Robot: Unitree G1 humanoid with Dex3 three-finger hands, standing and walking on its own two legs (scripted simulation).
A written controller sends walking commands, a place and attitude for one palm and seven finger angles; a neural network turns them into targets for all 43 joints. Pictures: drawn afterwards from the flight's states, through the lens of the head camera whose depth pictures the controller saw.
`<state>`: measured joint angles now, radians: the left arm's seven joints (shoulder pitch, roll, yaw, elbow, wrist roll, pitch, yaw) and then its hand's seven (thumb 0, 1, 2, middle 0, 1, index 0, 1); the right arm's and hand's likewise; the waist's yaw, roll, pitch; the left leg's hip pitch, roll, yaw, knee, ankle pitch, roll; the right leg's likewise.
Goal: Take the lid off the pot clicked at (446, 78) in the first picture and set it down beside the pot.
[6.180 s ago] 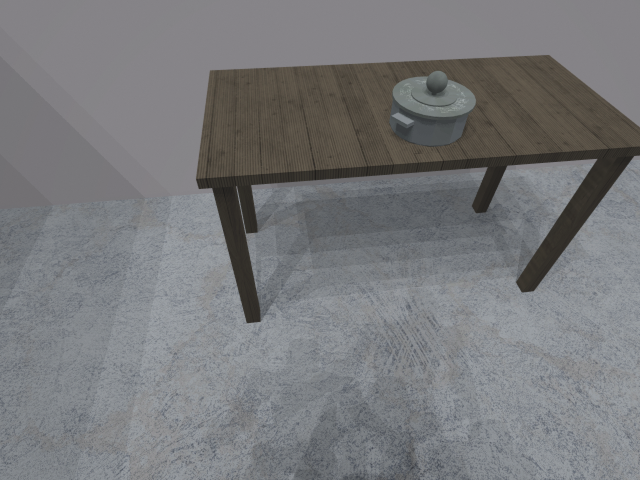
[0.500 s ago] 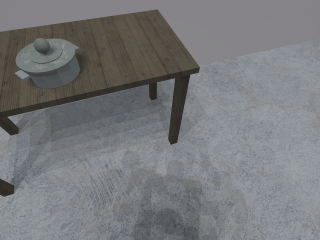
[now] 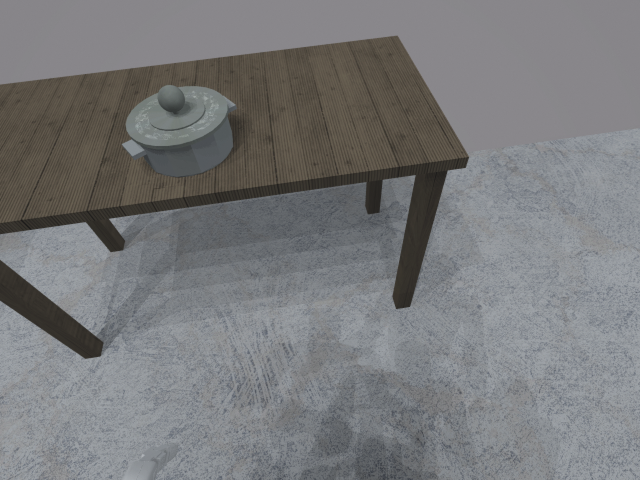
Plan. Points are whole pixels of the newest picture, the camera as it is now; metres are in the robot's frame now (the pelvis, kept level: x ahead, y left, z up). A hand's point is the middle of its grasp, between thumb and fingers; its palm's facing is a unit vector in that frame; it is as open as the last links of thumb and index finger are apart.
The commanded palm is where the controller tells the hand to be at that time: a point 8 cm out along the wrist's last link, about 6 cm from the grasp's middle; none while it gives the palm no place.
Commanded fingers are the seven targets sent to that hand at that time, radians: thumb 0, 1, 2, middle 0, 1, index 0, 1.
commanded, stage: turn to face it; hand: left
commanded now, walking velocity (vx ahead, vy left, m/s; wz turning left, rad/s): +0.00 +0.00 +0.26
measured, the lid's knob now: (171, 98) +0.76 +0.32 +0.05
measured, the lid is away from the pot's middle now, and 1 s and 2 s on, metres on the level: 0.00 0.00 0.00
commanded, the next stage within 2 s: take the last steps up to it in 0.08 s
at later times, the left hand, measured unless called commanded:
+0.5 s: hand out of the picture -0.06 +0.22 -0.17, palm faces +0.26 -0.94 -0.23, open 7.4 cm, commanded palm none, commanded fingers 0.00 0.90 0.90 -0.20 -0.30 -0.20 -0.30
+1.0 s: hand (192, 375) +0.29 +0.24 -0.16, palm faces +0.16 -0.96 -0.22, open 7.4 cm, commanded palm none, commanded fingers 0.00 0.90 0.90 -0.20 -0.30 -0.20 -0.30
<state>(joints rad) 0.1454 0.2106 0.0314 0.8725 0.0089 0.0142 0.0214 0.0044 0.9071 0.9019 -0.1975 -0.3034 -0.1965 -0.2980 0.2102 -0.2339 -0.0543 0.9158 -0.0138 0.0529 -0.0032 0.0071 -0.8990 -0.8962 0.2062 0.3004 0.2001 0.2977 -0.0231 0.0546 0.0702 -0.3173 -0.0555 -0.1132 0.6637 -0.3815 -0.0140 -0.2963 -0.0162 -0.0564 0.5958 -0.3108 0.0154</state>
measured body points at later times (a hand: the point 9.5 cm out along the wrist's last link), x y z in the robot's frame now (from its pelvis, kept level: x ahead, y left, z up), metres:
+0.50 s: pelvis +0.03 +0.04 +0.00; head +0.04 +0.05 +0.45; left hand -0.07 +0.27 -0.15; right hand +0.17 -0.19 -0.13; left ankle -0.02 +0.14 -0.73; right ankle +0.00 -0.10 -0.72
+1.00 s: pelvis +0.21 +0.04 -0.01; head +0.26 +0.02 +0.44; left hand +0.28 +0.29 -0.14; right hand +0.16 -0.19 -0.17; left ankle +0.03 +0.14 -0.64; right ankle +0.30 -0.02 -0.73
